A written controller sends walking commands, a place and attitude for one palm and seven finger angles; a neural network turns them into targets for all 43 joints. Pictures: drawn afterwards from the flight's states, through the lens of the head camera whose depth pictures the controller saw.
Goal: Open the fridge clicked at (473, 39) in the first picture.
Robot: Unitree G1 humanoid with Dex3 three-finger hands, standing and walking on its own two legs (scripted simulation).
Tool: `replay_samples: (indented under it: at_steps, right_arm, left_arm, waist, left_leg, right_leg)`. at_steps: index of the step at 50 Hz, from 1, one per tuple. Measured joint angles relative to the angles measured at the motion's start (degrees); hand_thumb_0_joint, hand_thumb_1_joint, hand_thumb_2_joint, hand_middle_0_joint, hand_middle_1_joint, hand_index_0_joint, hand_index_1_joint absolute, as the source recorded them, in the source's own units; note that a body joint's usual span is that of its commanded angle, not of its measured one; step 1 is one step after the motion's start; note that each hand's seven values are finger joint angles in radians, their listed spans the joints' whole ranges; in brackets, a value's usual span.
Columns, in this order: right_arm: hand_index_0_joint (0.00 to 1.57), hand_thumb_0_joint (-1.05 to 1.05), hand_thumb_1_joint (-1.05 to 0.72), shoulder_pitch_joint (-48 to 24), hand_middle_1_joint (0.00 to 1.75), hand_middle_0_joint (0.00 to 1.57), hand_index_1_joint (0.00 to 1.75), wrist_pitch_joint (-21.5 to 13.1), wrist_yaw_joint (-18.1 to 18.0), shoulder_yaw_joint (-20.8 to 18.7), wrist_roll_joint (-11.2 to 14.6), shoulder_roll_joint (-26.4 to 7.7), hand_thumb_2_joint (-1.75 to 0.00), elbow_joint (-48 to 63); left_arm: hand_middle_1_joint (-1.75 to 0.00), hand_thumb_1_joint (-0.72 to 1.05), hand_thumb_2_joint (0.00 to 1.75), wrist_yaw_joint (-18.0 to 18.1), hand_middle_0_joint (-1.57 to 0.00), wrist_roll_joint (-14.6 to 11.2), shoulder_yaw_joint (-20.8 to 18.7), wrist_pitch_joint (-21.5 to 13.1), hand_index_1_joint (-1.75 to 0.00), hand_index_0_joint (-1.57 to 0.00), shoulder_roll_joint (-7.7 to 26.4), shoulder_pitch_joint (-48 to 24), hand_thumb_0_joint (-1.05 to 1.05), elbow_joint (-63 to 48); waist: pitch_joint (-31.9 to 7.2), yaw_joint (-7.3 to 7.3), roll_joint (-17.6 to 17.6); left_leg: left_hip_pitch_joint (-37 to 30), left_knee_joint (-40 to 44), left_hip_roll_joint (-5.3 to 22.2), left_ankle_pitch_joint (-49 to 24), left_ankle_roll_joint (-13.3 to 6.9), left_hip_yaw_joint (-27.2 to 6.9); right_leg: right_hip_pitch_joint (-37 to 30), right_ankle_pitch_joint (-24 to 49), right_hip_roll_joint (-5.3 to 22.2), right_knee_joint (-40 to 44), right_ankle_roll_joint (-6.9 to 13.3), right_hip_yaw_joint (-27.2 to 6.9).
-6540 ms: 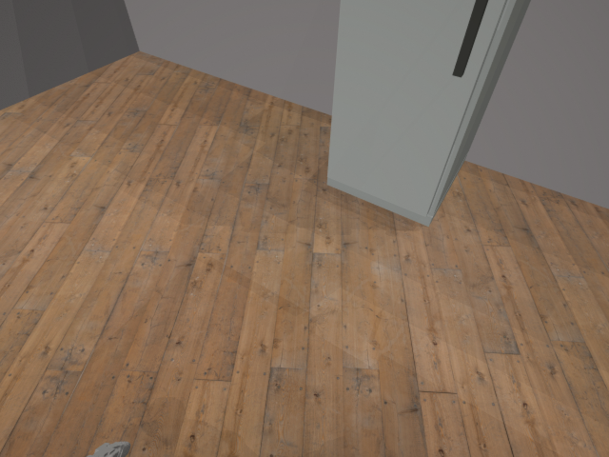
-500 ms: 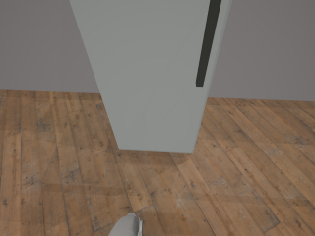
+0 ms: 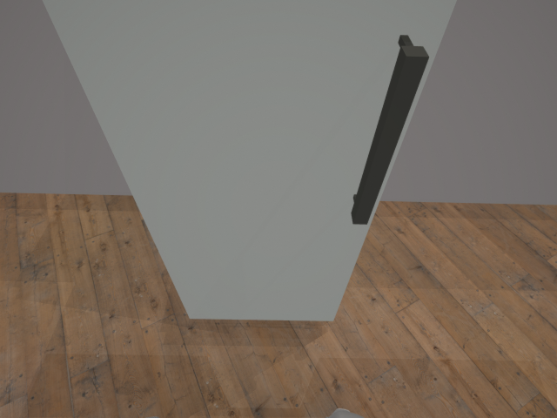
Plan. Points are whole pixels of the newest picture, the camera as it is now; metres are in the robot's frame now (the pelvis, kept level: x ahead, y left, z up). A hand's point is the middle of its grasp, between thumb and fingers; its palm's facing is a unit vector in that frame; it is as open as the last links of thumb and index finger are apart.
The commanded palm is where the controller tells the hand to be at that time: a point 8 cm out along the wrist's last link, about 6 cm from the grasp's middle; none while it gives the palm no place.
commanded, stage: come to a stop and stand still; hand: right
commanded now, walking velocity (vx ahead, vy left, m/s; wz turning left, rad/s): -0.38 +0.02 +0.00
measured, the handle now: (377, 145) +0.50 -0.13 +0.13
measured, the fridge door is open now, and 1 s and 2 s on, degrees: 0 0 0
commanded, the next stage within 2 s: look again from close up in 1.46 s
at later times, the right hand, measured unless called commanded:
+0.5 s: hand out of the picture +0.04 -0.16 -0.17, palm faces +0.04 +0.95 -0.31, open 7.4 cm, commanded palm none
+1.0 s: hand out of the picture -0.02 -0.17 -0.18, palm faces +0.07 +0.97 -0.22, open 7.4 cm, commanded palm none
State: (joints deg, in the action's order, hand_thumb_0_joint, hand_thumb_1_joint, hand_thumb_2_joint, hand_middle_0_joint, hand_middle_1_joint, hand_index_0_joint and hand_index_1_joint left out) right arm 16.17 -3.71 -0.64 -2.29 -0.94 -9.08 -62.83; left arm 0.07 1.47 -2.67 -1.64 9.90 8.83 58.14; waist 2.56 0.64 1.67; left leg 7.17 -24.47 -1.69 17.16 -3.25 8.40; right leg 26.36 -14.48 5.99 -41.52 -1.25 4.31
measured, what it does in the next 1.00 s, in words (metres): steps on the spot: right foot, then left foot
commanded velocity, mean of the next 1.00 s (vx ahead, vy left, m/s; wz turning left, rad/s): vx -0.03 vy -0.04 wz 0.00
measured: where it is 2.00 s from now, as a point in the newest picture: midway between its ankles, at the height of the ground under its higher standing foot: outside the picture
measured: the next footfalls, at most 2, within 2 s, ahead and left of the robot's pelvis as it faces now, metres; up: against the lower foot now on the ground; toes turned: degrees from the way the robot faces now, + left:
right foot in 0.06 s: +0.13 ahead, -0.13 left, +0.00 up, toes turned -6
left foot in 0.46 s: +0.04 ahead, +0.17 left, +0.00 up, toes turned +5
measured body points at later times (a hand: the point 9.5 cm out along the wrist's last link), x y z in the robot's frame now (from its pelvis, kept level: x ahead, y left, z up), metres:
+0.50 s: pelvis -0.01 +0.05 -0.02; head +0.00 +0.07 +0.43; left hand +0.07 +0.29 -0.18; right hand +0.04 -0.21 -0.15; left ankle +0.00 +0.16 -0.74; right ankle +0.09 -0.11 -0.73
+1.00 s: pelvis -0.02 +0.02 +0.00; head -0.01 +0.01 +0.45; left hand +0.01 +0.25 -0.15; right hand -0.02 -0.22 -0.16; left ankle +0.00 +0.16 -0.74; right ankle -0.06 -0.10 -0.74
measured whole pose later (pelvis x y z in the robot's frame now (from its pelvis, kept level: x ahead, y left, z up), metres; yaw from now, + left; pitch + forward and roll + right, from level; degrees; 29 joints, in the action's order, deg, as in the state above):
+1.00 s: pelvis -0.02 +0.02 +0.00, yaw +1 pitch -1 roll -1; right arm 15.7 1.9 -1.5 -2.4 -0.8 -11.2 -63.1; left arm 1.5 1.2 -1.0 1.0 8.6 14.7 61.4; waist 1.3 1.8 -2.0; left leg 15.2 -29.4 5.2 13.2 2.4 2.4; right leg 8.0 -17.6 0.6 -26.3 -0.4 3.3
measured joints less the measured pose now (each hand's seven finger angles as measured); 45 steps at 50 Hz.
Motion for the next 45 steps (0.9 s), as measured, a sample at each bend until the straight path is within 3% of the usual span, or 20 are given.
replay_samples:
  at_steps: [3, 7, 12, 16, 19, 22, 23, 26, 29, 32, 36, 41, 45]
  right_arm:
    - [0.2, 0.0, -0.92, 2.13, 0.3, 0.2, 0.3, 0.73, -0.55, 0.58, 0.36, 0.57, -0.9, -1.03]
    - [0.2, 0.0, -0.92, 2.38, 0.3, 0.2, 0.3, 3.2, -1.62, 1.23, 0.93, 0.61, -0.9, -1.68]
    - [0.2, 0.0, -0.91, -0.65, 0.3, 0.2, 0.3, 5.58, -1.52, 0.22, 0.47, 0.61, -0.9, 1.04]
    - [0.2, 0.0, -0.91, -2.8, 0.3, 0.2, 0.3, 6.44, -1.32, -1.38, 0.33, -1.24, -0.9, 3.99]
    - [0.2, 0.0, -0.91, -3.66, 0.3, 0.2, 0.3, 6.52, -1.15, -2.09, 0.25, -2.36, -0.9, 5.68]
    - [0.2, 0.0, -0.91, -2.91, 0.3, 0.2, 0.3, 5.37, -0.94, -1.92, 0.04, -2.87, -0.9, 6.73]
    - [0.2, 0.0, -0.91, -2.13, 0.3, 0.2, 0.3, 4.73, -0.93, -1.75, -0.26, -3.24, -0.9, 6.96]
    - [0.2, 0.0, -0.91, -1.21, 0.3, 0.2, 0.3, 5.0, -0.76, -0.49, -0.76, -1.32, -0.9, 5.98]
    - [0.2, 0.0, -0.91, 0.52, 0.3, 0.2, 0.3, 5.2, -0.49, 0.23, -0.63, 0.43, -0.9, 5.25]
    - [0.2, 0.0, -0.91, 0.92, 0.3, 0.2, 0.3, 4.86, -0.28, 0.53, -0.47, 1.2, -0.9, 4.89]
    - [0.21, 0.01, -0.92, 0.25, 0.3, 0.21, 0.3, 3.79, -0.55, 0.42, -0.44, 1.09, -0.9, 5.11]
    - [0.21, 0.01, -0.92, -0.48, 0.3, 0.21, 0.3, 3.2, -0.65, 0.07, -0.62, 0.2, -0.9, 4.61]
    - [0.2, 0.01, -0.91, -0.4, 0.3, 0.21, 0.3, 4.19, -0.82, -0.16, 0.11, -0.57, -0.9, 2.76]
  left_arm:
    - [-0.3, 0.92, 0.9, 0.38, -0.2, -0.01, 1.05, -0.55, -0.3, -0.19, -0.56, -1.58, 0.0, 0.39]
    - [-0.3, 0.91, 0.9, 1.34, -0.2, -0.71, 2.36, -0.34, -0.3, -0.19, -2.96, -3.27, 0.0, 0.5]
    - [-0.3, 0.91, 0.9, 2.44, -0.2, -0.95, 1.47, 1.53, -0.3, -0.2, -3.9, -5.1, -0.01, -1.12]
    - [-0.3, 0.93, 0.9, 2.21, -0.21, -0.4, 0.33, 2.67, -0.3, -0.2, -2.44, -5.7, -0.03, -2.04]
    - [-0.3, 0.92, 0.9, 1.67, -0.21, 0.05, -0.5, 3.62, -0.3, -0.2, -0.87, -4.81, -0.02, -1.75]
    - [-0.3, 0.91, 0.9, 1.11, -0.2, 0.11, -1.23, 4.49, -0.3, -0.2, 0.7, -3.15, -0.01, -1.42]
    - [-0.3, 0.91, 0.9, 0.94, -0.2, -0.11, -1.38, 4.81, -0.3, -0.2, 0.87, -2.39, -0.01, -1.38]
    - [-0.3, 0.91, 0.9, 0.24, -0.2, -0.29, -2.03, 6.27, -0.3, -0.2, 2.83, -0.13, 0.0, -0.89]
    - [-0.3, 0.91, 0.9, -0.4, -0.2, 0.11, -2.09, 6.69, -0.3, -0.2, 3.8, 2.38, 0.0, -0.03]
    - [-0.3, 0.91, 0.9, -0.78, -0.2, 0.29, -1.82, 5.66, -0.3, -0.19, 3.94, 5.05, 0.0, 0.32]
    - [-0.3, 0.91, 0.9, -0.7, -0.2, 0.19, -1.31, 5.27, -0.3, -0.19, 3.65, 8.02, 0.0, 1.51]
    - [-0.3, 0.91, 0.9, -0.12, -0.2, -0.38, -0.4, 5.14, -0.3, -0.19, 2.74, 8.01, 0.01, 2.49]
    - [-0.3, 0.91, 0.9, 0.43, -0.2, -0.69, 0.41, 3.11, -0.3, -0.19, 1.93, 6.95, 0.01, 2.12]
  waist:
    - [0.23, 1.41, -0.74]
    - [1.24, 2.45, -3.97]
    - [4.12, 1.48, -2.52]
    - [4.88, 0.92, -2.01]
    - [4.11, 0.74, -1.3]
    - [2.28, 0.48, -0.52]
    - [1.2, 0.55, -1.22]
    - [-0.15, 0.31, 1.2]
    - [-2.38, 0.52, 1.35]
    - [-2.95, -0.01, 0.65]
    - [-2.35, 0.26, -0.02]
    - [-0.67, 1.42, -0.88]
    - [-0.33, 1.16, -0.61]
  left_leg:
    - [-1.25, -3.51, 0.25, 3.63, 1.18, -0.58]
    - [2.5, -15.17, 2.68, 10.73, 4.06, -3.84]
    - [12.39, -31.31, 2.89, 14.52, 5.26, -7.55]
    - [17.51, -36.22, 3.41, 12.07, 5.82, -8.86]
    - [16.31, -30.83, 4.27, 10.27, 5.61, -7.98]
    - [10.84, -18.2, 5.1, 5.5, 5.38, -6.42]
    - [9.47, -13.69, 5.69, 4.07, 4.9, -7.01]
    - [9.84, -14.75, 4.93, 2.81, 3.39, -6.14]
    - [8.84, -9.92, 5.13, 0.2, 2.97, -6.88]
    - [7.71, -4.78, 5.55, -2.98, 2.83, -7.03]
    - [7.04, -1.28, 5.9, -5.02, 2.66, -6.05]
    - [7.92, -1.22, 6.46, -5.61, 3.26, -5.33]
    - [9.9, -5.23, 5.9, -4.06, 4.68, -4.77]
  right_leg:
    - [-5.6, 7.7, -1.48, 9.07, 0.67, 0.64]
    - [-8.96, 2.27, -3.13, 9.8, 2.93, 3.06]
    - [-9.85, 4.61, -2.35, 13.05, 2.88, 3.17]
    - [-8.53, 6.01, -1.14, 13.27, 1.92, 2.97]
    - [-7.18, 6.41, -0.19, 12.17, 0.81, 2.33]
    - [-5.11, 5.66, 0.38, 9.11, -0.35, 1.72]
    - [-3.71, 3.31, -0.12, 6.71, -0.65, 1.85]
    - [-1.08, -7.18, -1.92, -1.98, -0.35, -2.35]
    - [0.03, -5.79, -4.34, -10.8, -0.06, -3.53]
    - [-1.34, -2.97, -5.12, -13.69, -0.64, -3.0]
    - [-5.36, -4.34, -4.94, -9.54, -1.55, -2.65]
    - [-10.75, -8.38, -4.84, 2.32, -1.5, -2.15]
    - [-16.69, -1.12, -4.17, 16.02, -0.39, -2.02]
